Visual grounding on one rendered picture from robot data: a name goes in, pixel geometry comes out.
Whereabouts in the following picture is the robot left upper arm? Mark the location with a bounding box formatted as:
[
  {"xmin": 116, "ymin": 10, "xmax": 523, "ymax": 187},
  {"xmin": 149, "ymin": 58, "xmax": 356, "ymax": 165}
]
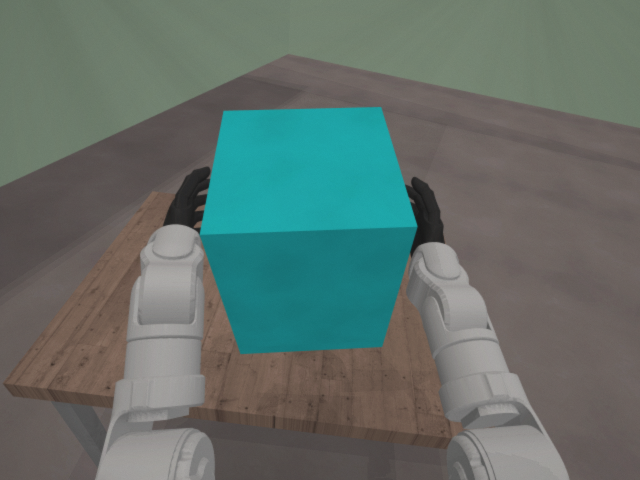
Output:
[{"xmin": 97, "ymin": 428, "xmax": 215, "ymax": 480}]

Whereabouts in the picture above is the robot right upper arm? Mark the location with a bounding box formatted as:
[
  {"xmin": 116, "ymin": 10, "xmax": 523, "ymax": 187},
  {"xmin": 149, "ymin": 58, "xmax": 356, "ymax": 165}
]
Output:
[{"xmin": 447, "ymin": 425, "xmax": 568, "ymax": 480}]

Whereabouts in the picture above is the carton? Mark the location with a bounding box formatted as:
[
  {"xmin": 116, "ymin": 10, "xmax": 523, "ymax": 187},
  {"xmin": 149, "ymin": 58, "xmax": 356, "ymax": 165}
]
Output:
[{"xmin": 200, "ymin": 107, "xmax": 418, "ymax": 354}]

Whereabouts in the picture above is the robot left hand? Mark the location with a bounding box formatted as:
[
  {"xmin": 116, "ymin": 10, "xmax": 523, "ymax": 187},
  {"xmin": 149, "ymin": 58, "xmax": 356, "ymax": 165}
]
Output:
[{"xmin": 163, "ymin": 167, "xmax": 210, "ymax": 235}]

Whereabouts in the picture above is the robot right forearm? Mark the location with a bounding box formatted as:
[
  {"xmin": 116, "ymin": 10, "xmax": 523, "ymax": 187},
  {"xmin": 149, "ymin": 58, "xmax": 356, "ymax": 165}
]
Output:
[{"xmin": 406, "ymin": 242, "xmax": 570, "ymax": 480}]

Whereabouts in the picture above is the table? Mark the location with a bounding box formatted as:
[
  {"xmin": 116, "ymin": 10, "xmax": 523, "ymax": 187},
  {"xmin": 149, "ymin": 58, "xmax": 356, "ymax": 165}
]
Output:
[{"xmin": 3, "ymin": 191, "xmax": 495, "ymax": 468}]

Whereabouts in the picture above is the robot left forearm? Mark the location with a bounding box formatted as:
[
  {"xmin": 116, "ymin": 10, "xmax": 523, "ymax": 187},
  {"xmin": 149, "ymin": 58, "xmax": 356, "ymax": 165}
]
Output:
[{"xmin": 95, "ymin": 224, "xmax": 205, "ymax": 480}]

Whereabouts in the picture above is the robot right hand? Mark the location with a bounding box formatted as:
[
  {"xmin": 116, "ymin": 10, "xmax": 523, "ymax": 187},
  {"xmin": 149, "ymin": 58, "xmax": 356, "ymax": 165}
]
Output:
[{"xmin": 405, "ymin": 177, "xmax": 445, "ymax": 258}]

